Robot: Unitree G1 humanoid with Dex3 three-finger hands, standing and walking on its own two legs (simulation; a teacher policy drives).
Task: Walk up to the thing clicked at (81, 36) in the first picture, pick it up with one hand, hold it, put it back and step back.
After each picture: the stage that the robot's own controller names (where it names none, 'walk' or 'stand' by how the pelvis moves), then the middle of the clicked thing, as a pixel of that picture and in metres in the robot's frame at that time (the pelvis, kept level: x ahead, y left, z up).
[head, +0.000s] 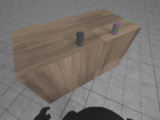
stand; (80, 39) +0.65 +0.13 +0.07
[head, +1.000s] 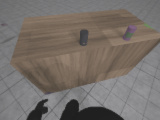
walk; (83, 38) +0.60 +0.11 +0.09
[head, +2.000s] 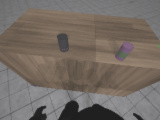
stand; (63, 43) +0.48 +0.24 +0.11
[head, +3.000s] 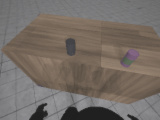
stand; (70, 47) +0.49 +0.18 +0.09
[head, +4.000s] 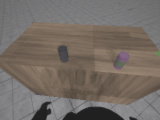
stand; (63, 54) +0.45 +0.22 +0.07
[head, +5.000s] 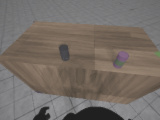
stand; (64, 53) +0.47 +0.22 +0.07
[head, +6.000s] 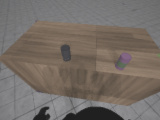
stand; (66, 53) +0.46 +0.21 +0.07
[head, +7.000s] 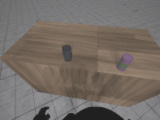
stand; (67, 53) +0.46 +0.20 +0.07
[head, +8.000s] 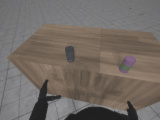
rise first; (70, 54) +0.47 +0.20 +0.07
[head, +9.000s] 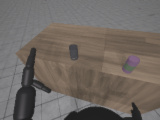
go down; (73, 52) +0.48 +0.19 +0.07
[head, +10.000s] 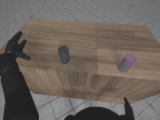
go down; (64, 55) +0.44 +0.18 +0.08
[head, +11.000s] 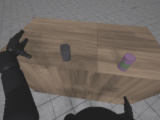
approach; (65, 53) +0.46 +0.18 +0.08
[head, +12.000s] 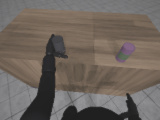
close; (59, 45) +0.47 +0.20 +0.11
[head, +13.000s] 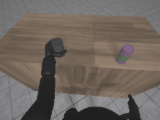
lift; (58, 48) +0.44 +0.20 +0.13
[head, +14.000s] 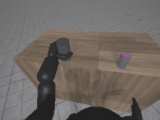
lift; (64, 50) +0.34 +0.17 +0.25
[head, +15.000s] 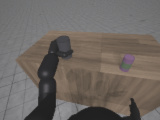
hold; (65, 48) +0.34 +0.17 +0.27
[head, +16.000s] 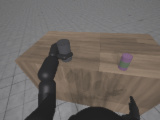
hold; (65, 51) +0.34 +0.17 +0.25
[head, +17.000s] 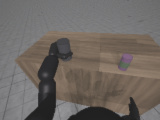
hold; (64, 50) +0.34 +0.17 +0.25
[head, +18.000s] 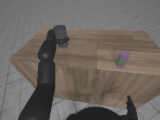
crouch; (61, 36) +0.43 +0.19 +0.28
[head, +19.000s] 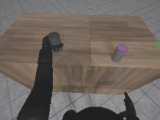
lower; (55, 42) +0.49 +0.21 +0.14
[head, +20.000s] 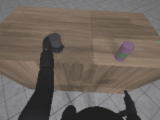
lower; (56, 43) +0.48 +0.20 +0.12
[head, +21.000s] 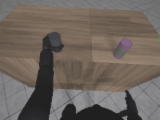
lower; (56, 43) +0.48 +0.20 +0.12
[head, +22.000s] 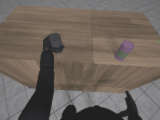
lower; (56, 43) +0.48 +0.20 +0.12
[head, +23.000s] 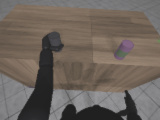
rest; (55, 42) +0.49 +0.21 +0.12
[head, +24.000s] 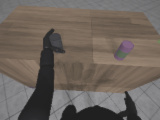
withdraw; (56, 43) +0.48 +0.20 +0.12
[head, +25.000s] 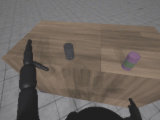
sink last; (69, 51) +0.46 +0.19 +0.10
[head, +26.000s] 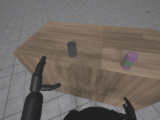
stand; (72, 49) +0.50 +0.20 +0.08
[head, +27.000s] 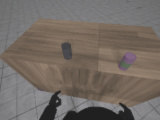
stand; (67, 51) +0.47 +0.20 +0.08
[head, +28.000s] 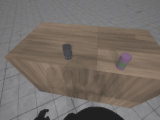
stand; (67, 52) +0.49 +0.21 +0.07
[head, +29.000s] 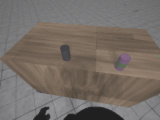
stand; (65, 53) +0.47 +0.22 +0.07
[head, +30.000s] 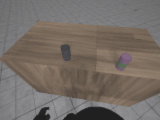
stand; (66, 53) +0.47 +0.21 +0.07
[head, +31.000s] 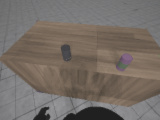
stand; (66, 53) +0.46 +0.21 +0.07
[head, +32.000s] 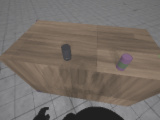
stand; (66, 52) +0.47 +0.21 +0.07
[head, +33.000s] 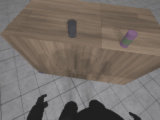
walk; (72, 29) +0.62 +0.18 +0.08
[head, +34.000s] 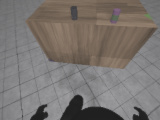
walk; (74, 13) +0.95 +0.28 +0.09
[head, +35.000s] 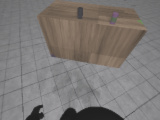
stand; (80, 13) +1.13 +0.20 +0.08
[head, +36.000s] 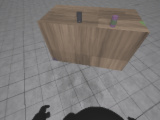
stand; (79, 17) +1.09 +0.20 +0.07
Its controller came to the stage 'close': yes
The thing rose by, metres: 0.22
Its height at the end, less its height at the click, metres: +0.00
